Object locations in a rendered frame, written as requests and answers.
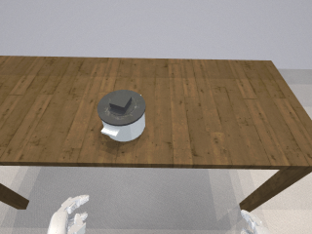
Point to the lid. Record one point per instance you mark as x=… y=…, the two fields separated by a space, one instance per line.
x=119 y=118

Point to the right robot hand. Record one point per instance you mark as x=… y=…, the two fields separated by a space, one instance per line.
x=255 y=224

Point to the left robot hand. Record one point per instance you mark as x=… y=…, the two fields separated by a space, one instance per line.
x=61 y=221

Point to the knob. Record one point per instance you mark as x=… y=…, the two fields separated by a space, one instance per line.
x=120 y=102

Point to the pot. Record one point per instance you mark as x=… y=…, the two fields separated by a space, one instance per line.
x=125 y=133

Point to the table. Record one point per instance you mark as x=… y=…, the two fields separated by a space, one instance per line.
x=232 y=114

